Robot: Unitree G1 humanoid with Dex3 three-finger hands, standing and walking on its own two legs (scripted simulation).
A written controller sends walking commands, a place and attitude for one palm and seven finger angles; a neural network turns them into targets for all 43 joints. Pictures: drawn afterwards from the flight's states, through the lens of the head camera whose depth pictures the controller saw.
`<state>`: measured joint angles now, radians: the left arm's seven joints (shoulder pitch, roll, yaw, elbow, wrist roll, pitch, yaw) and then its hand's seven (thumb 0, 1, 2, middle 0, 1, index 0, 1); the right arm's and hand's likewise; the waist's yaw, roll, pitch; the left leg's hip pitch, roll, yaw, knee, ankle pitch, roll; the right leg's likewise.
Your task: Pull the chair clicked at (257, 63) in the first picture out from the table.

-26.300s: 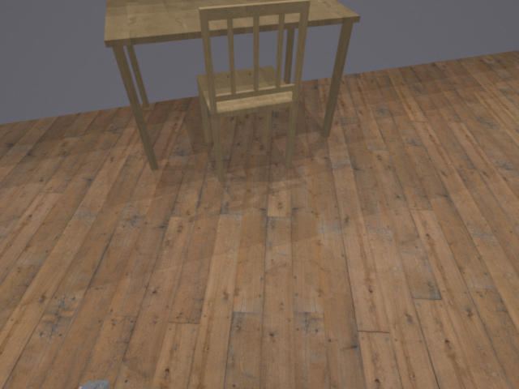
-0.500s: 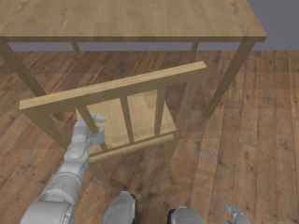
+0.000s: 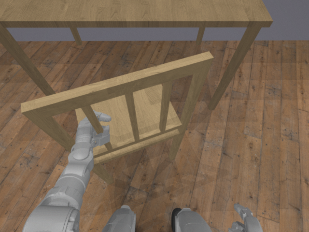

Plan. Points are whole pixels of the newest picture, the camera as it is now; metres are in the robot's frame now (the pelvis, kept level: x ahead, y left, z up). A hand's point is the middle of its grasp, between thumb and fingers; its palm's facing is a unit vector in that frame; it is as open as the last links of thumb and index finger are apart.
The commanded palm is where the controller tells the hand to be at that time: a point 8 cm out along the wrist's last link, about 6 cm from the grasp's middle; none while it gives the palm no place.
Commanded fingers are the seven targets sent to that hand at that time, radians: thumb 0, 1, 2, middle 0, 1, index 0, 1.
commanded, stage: step backward, pulling the chair out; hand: left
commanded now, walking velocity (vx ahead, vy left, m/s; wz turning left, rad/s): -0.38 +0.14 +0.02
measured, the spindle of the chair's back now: (133, 119) +0.43 +0.07 -0.07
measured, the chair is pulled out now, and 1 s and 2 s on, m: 0.25 0.52 0.67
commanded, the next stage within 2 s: stop walking, hand still on the chair in 0.96 s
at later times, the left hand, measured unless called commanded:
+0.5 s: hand (98, 176) +0.25 +0.15 -0.06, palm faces +0.02 -0.98 -0.17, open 5.2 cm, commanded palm +0.24 +0.21 -0.06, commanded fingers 0.00 0.90 0.90 -0.50 -1.45 -0.50 -1.45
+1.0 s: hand out of the picture +0.10 +0.15 -0.06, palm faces +0.12 -0.97 -0.19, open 5.3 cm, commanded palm +0.10 +0.21 -0.06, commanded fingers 0.00 0.90 0.90 -0.50 -1.45 -0.50 -1.45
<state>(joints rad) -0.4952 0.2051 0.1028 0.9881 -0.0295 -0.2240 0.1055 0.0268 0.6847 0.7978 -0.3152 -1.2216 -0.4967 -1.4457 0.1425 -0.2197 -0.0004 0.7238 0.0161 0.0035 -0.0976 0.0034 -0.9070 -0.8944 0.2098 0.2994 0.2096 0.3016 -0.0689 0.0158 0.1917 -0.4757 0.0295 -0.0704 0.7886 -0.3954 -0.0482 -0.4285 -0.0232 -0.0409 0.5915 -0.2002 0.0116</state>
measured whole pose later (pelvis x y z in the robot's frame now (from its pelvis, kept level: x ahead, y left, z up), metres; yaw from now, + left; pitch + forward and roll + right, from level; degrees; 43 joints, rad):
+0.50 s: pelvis -0.11 +0.02 +0.00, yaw +2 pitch +2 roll -1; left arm -0.51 0.17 0.05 1.02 -0.01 -0.21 0.11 0.01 0.69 0.77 -0.28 -1.23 -0.50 -1.45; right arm 0.16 -0.27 -0.01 0.76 0.02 0.00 -0.13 0.00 -0.91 -0.89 0.21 0.30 0.21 0.30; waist -0.08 0.00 0.16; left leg -0.39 0.01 -0.05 0.70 -0.36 -0.03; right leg -0.46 -0.07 -0.04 0.60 -0.17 0.04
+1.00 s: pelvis -0.26 +0.00 +0.01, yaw -3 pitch +1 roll +0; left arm -0.46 0.20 0.18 1.07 -0.05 -0.25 0.11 0.03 0.68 0.78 -0.30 -1.16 -0.50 -1.45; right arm 0.18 -0.25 -0.01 0.78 0.03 -0.01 -0.09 0.01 -0.91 -0.89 0.21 0.30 0.21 0.30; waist -0.04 0.02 0.19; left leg -0.48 0.01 -0.06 0.90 -0.41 -0.04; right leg -0.30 -0.01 0.00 0.55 -0.26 0.00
